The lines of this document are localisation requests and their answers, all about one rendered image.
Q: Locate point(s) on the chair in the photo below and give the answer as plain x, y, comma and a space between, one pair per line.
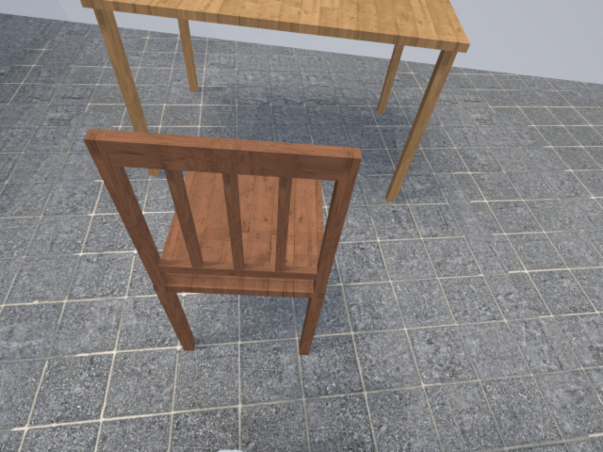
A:
248, 217

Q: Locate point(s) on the table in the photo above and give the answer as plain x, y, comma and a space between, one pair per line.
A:
429, 24

